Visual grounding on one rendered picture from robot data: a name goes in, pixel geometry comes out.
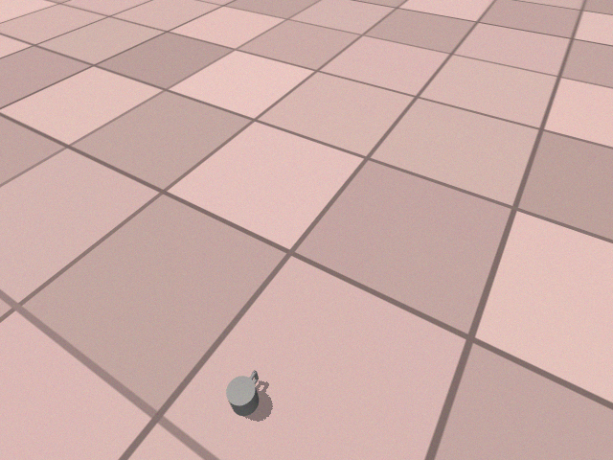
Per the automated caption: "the mug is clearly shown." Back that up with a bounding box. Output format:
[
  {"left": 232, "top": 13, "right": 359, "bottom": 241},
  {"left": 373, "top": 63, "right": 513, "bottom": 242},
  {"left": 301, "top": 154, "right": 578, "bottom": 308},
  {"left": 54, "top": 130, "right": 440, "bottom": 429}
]
[{"left": 226, "top": 371, "right": 259, "bottom": 416}]

